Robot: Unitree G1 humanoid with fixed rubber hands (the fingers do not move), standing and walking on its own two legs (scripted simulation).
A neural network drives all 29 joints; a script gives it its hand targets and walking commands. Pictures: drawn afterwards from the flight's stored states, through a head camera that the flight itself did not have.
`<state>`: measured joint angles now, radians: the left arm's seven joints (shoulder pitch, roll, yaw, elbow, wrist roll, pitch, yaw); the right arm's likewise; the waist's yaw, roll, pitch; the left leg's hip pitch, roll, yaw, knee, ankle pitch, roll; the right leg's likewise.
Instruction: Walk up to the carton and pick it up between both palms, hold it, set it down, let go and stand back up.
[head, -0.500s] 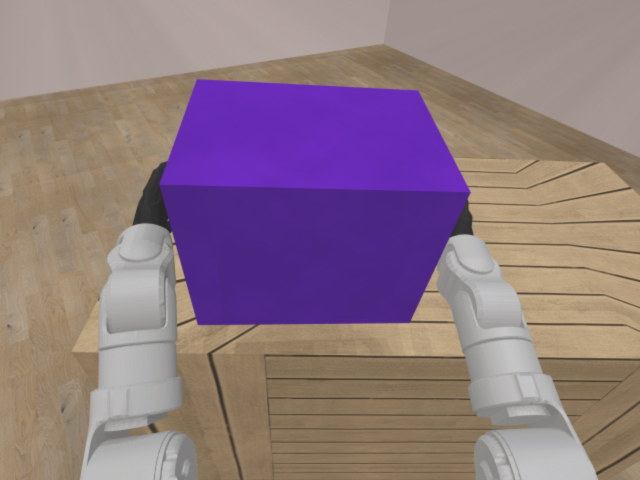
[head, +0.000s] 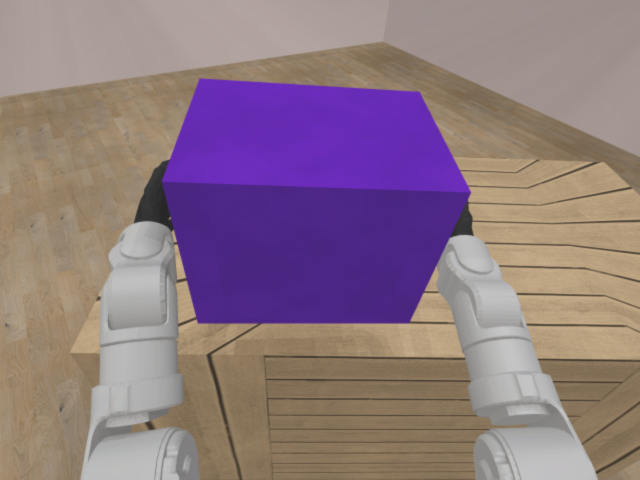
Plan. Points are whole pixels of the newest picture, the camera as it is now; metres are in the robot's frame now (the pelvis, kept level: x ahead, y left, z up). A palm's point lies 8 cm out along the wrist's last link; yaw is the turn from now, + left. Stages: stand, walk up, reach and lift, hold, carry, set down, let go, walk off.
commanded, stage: hold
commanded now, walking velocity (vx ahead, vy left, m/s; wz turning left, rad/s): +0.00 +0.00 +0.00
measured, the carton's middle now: (309, 206) +0.38 +0.00 +0.19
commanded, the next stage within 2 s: set down in 1.58 s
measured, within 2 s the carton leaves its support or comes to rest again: neither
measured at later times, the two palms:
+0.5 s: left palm (155, 231) +0.34 +0.18 +0.18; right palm (454, 239) +0.34 -0.17 +0.16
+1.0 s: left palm (156, 228) +0.35 +0.18 +0.18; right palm (452, 237) +0.35 -0.17 +0.16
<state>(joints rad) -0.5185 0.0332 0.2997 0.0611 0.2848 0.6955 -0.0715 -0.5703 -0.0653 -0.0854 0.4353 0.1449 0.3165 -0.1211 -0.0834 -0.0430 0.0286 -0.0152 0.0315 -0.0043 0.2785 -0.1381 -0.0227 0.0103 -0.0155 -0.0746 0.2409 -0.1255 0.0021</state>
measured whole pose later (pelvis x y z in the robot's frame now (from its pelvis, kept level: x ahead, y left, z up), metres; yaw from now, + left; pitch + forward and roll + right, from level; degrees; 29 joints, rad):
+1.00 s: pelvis +0.00 +0.00 +0.00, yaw +0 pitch -7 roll +0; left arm -0.51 0.03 0.30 0.04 0.29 0.70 -0.07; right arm -0.56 -0.07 -0.08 0.42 0.15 0.31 -0.12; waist -0.08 -0.03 0.04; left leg -0.02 0.03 0.00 0.28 -0.14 -0.02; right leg 0.01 -0.01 -0.07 0.24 -0.12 0.00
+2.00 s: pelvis +0.01 +0.00 +0.00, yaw +0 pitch -9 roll +0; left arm -0.56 0.00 0.35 0.24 0.35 0.44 -0.11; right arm -0.55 0.02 -0.23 0.55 -0.04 0.05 -0.07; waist -0.04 -0.03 0.06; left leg 0.03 0.03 -0.01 0.27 -0.15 -0.02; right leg 0.05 -0.02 -0.08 0.25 -0.15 0.00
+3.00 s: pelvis +0.03 +0.00 +0.00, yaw -1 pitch -1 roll -1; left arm -0.67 0.03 0.35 0.75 0.26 0.09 -0.02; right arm -0.62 -0.01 -0.38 0.85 -0.16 -0.19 -0.05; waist -0.01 -0.02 0.02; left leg -0.09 0.04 0.01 0.27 -0.16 -0.03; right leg -0.07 0.00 -0.06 0.22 -0.13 0.00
